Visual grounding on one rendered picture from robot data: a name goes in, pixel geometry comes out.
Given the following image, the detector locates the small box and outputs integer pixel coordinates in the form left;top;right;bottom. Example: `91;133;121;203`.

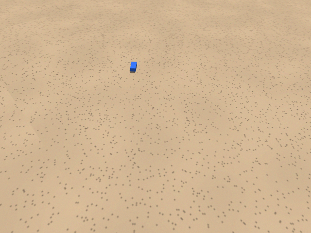
130;62;137;72

